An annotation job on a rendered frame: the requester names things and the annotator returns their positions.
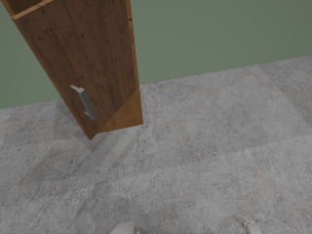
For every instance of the cupboard door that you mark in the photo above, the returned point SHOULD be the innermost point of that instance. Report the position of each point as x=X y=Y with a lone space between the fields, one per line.
x=87 y=44

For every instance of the handle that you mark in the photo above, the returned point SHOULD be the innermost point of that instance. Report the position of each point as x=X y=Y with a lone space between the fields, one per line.
x=86 y=102

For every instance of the right robot hand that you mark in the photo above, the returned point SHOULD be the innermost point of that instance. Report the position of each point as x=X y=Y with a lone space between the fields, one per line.
x=247 y=224

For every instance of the left robot thigh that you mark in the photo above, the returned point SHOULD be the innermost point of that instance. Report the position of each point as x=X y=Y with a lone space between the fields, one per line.
x=125 y=228

